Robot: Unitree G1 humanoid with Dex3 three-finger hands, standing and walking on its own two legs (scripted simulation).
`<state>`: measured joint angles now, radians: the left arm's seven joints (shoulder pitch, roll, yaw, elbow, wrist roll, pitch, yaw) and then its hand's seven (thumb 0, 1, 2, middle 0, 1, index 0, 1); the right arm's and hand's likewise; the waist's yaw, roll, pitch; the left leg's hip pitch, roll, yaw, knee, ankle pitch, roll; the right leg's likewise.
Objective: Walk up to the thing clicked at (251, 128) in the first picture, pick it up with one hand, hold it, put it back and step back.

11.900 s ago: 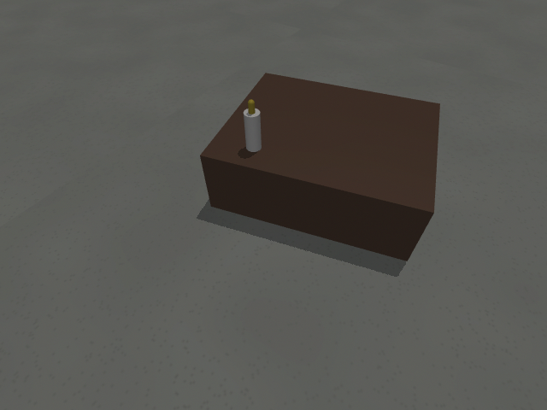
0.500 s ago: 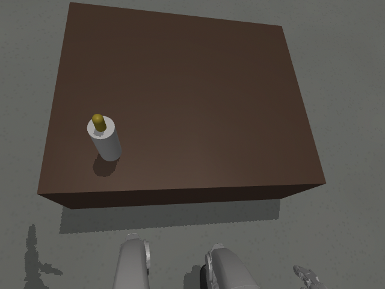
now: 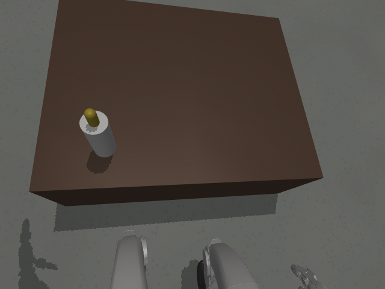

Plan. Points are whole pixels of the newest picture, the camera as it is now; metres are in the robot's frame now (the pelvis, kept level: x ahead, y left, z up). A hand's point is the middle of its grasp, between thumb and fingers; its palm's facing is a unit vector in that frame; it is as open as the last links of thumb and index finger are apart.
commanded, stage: go down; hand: left
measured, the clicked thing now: (98, 132) +0.51 +0.21 -0.21
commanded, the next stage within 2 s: none
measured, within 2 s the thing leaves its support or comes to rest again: neither
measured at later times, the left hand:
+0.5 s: hand out of the picture +0.44 +0.40 +0.05, palm faces +0.22 -0.98 +0.00, open 17.6 cm
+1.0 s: hand out of the picture +0.44 +0.40 +0.05, palm faces +0.22 -0.98 +0.02, open 17.5 cm
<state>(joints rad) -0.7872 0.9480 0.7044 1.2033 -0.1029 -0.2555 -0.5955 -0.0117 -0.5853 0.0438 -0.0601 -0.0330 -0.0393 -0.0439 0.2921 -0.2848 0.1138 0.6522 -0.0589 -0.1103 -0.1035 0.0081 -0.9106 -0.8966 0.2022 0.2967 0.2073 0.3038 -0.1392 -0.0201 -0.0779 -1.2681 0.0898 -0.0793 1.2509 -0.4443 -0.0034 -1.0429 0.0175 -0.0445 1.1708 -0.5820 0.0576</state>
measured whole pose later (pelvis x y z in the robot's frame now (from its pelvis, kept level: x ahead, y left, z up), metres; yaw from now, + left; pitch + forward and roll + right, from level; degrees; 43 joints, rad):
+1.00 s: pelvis +0.00 +0.00 -0.01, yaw +0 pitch +27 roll -7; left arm -0.79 0.94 0.75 1.18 -0.16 -0.30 -0.62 -0.01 -0.53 0.03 -0.05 -0.04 -0.04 -0.04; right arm 0.28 -0.28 0.12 0.65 -0.05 -0.10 -0.11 0.01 -0.91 -0.89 0.20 0.30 0.21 0.30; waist -0.14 -0.02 -0.09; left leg -1.31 0.09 -0.08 1.28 -0.46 0.00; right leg -1.08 0.02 -0.04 1.20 -0.60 0.06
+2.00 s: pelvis -0.01 +0.00 -0.01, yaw +0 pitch +27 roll -8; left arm -0.82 0.96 0.75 1.17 -0.16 -0.30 -0.62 -0.01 -0.56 0.03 -0.05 -0.06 -0.05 -0.05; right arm 0.27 -0.28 0.13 0.66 -0.05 -0.11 -0.11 0.01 -0.91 -0.89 0.20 0.30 0.21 0.30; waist -0.14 -0.02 -0.08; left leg -1.33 0.09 -0.09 1.30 -0.45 0.00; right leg -1.10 0.02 -0.05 1.22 -0.59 0.06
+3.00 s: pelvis +0.00 +0.00 -0.01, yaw -1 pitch +27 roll -7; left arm -0.79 0.97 0.77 1.18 -0.17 -0.29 -0.62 -0.01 -0.55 0.05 -0.04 -0.07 -0.05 -0.06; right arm 0.27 -0.28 0.13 0.65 -0.05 -0.10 -0.11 0.01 -0.91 -0.89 0.20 0.30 0.21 0.30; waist -0.14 -0.01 -0.08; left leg -1.33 0.09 -0.09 1.30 -0.46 -0.01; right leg -1.11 0.03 -0.05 1.23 -0.60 0.06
